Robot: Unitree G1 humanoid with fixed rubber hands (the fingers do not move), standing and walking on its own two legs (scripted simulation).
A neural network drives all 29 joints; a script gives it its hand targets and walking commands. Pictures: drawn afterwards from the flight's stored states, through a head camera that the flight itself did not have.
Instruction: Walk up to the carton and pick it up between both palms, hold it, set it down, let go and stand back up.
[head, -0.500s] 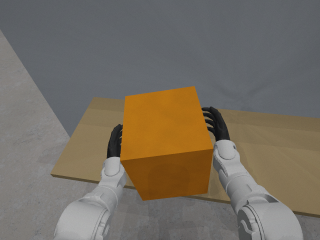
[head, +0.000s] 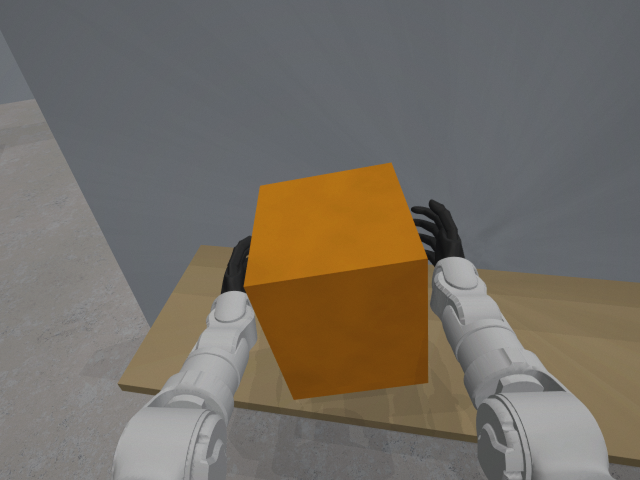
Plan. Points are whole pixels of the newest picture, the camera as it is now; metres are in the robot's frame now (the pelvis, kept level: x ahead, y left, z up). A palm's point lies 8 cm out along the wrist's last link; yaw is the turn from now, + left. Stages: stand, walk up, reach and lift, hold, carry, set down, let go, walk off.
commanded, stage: reach and lift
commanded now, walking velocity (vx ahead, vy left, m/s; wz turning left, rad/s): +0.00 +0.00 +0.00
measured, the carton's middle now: (342, 282) +0.40 -0.03 +0.06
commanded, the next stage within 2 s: hold in 1.60 s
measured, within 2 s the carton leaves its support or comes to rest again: neither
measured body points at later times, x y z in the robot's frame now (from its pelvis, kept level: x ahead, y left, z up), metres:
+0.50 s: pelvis +0.02 +0.00 +0.01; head -0.03 +0.00 +0.46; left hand +0.40 +0.14 +0.12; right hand +0.40 -0.15 +0.15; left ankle +0.01 +0.11 -0.74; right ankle +0.03 -0.12 -0.74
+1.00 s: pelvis +0.02 +0.00 +0.01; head -0.01 +0.02 +0.46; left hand +0.38 +0.15 +0.15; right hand +0.38 -0.14 +0.17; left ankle +0.01 +0.11 -0.74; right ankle +0.03 -0.12 -0.74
